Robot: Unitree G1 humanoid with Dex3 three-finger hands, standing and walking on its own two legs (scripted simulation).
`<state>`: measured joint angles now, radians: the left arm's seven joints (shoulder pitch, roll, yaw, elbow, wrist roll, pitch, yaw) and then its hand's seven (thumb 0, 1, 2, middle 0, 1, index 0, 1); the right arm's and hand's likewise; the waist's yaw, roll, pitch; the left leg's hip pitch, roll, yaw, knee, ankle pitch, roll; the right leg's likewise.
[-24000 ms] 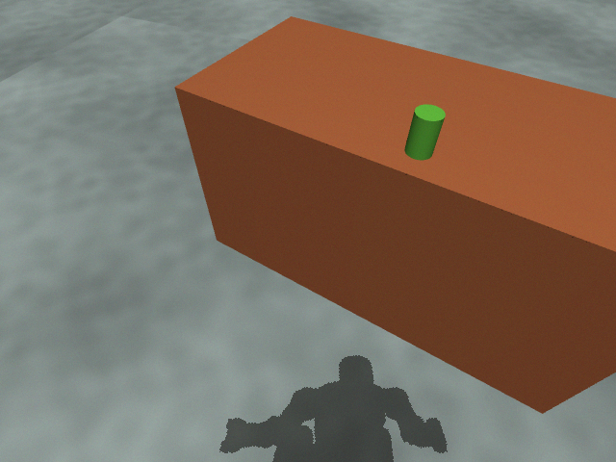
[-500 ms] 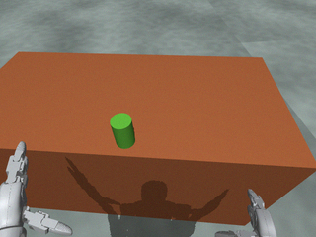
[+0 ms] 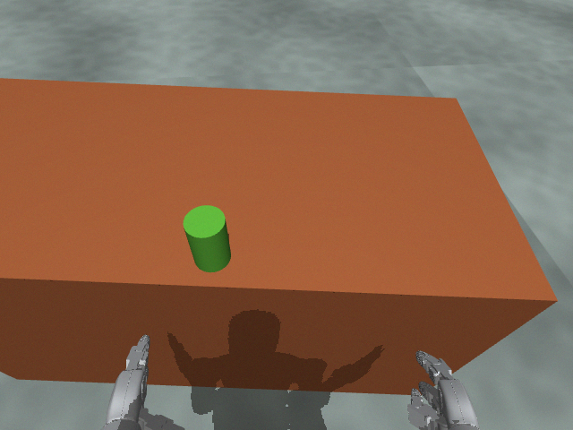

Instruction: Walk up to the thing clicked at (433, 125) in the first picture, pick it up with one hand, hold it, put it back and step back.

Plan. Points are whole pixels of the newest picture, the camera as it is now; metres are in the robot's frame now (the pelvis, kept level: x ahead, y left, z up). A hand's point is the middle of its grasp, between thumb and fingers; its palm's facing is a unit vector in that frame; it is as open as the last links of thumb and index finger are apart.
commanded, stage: home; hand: left
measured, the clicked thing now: (208, 240) +0.40 +0.14 -0.02
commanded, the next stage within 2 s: none
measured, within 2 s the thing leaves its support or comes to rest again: neither
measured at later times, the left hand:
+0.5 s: hand out of the picture +0.12 +0.23 -0.13, palm faces -0.05 -0.94 -0.35, open 17.4 cm
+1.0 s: hand out of the picture +0.01 +0.26 -0.15, palm faces -0.07 -0.93 -0.35, open 17.4 cm
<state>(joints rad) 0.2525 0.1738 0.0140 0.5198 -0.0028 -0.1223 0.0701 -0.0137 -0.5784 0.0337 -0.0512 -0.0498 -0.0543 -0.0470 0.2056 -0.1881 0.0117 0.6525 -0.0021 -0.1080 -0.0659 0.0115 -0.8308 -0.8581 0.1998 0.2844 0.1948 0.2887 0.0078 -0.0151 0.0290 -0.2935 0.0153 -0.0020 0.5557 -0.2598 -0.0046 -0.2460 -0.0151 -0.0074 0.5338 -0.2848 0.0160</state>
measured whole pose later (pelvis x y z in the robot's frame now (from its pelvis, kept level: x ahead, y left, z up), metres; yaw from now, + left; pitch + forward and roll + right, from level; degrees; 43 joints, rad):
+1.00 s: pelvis -0.03 +0.00 +0.01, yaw -1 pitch -4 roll +0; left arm 0.20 0.37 -0.04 1.14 0.02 -0.01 0.00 0.00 -0.53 0.06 -0.05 -0.06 -0.06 -0.05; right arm 0.19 -0.35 0.01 1.13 -0.03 0.00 0.02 0.01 -0.90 -0.90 0.21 0.30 0.20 0.30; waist 0.00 0.00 0.02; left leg -0.19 0.01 0.02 0.39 -0.14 0.00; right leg -0.16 -0.02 0.01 0.39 -0.17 0.02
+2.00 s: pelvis +0.00 +0.00 +0.01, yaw -2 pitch -3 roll +0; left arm 0.11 0.35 -0.02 1.14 0.01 -0.01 0.00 0.00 -0.54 0.05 -0.05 -0.06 -0.06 -0.05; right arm 0.12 -0.35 0.00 1.15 -0.02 -0.01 0.00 0.01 -0.90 -0.90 0.21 0.30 0.20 0.30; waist 0.00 0.00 0.04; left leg -0.12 0.01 0.03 0.32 -0.16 0.00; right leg -0.10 -0.02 0.03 0.33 -0.18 0.02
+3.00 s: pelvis +0.01 +0.00 +0.02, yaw -2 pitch -2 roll +0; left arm 0.12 0.35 -0.02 1.12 0.01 -0.01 0.00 0.00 0.88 0.90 -0.20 -0.30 -0.20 -0.30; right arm 0.11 -0.35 -0.01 1.14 -0.02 -0.01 0.00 0.01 -0.90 -0.90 0.21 0.30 0.20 0.30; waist 0.00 0.00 0.04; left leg -0.12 0.01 0.04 0.32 -0.17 0.00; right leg -0.10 -0.02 0.03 0.33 -0.19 0.02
